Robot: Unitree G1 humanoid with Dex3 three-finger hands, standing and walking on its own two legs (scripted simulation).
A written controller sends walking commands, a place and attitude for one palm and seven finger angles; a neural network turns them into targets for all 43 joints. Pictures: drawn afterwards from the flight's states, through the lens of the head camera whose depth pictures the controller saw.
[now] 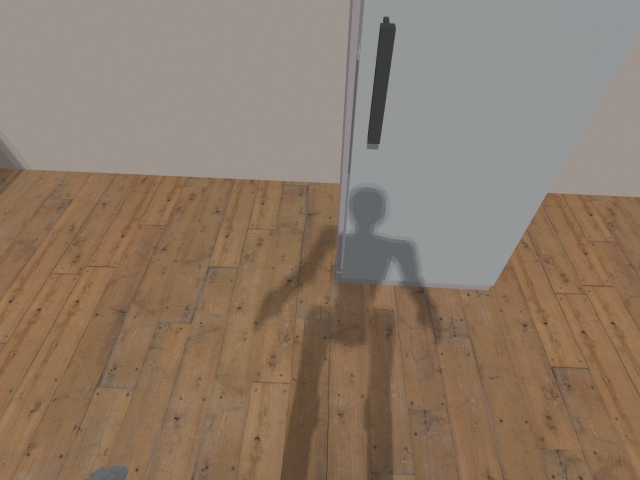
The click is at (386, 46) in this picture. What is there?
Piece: fridge door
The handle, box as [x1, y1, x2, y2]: [368, 17, 395, 143]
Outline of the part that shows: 388,17 384,17 383,22 380,23 368,129 368,143 379,143 395,31 394,23 390,23 388,21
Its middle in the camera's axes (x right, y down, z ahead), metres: +0.13 -0.34 +0.84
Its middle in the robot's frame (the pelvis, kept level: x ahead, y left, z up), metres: +0.87 -0.08 +0.08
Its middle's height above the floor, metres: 0.85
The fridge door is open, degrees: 0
